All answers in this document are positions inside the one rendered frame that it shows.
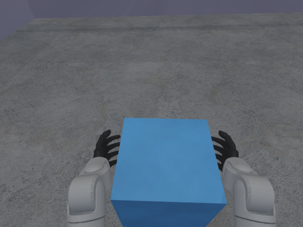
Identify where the right robot hand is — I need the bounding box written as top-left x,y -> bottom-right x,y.
211,131 -> 239,172

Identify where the robot right forearm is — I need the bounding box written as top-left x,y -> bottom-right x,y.
222,157 -> 276,227

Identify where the robot left forearm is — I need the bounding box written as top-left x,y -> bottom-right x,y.
67,157 -> 113,227

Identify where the carton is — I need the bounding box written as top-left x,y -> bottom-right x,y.
110,118 -> 227,227

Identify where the left robot hand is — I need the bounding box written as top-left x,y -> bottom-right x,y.
93,130 -> 120,167

